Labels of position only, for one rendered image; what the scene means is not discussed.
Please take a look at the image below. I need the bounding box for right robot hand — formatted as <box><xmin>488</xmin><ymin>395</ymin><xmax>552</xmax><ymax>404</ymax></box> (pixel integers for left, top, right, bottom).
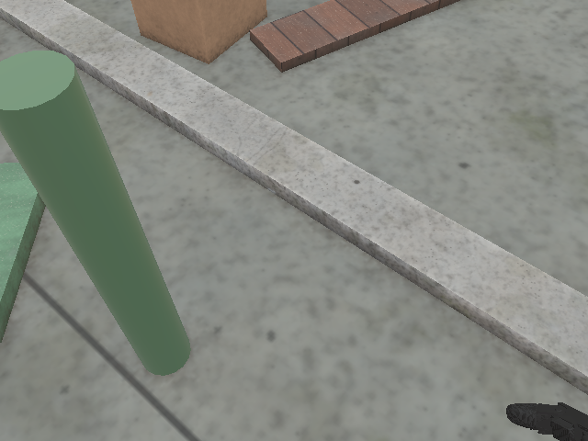
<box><xmin>506</xmin><ymin>402</ymin><xmax>588</xmax><ymax>441</ymax></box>

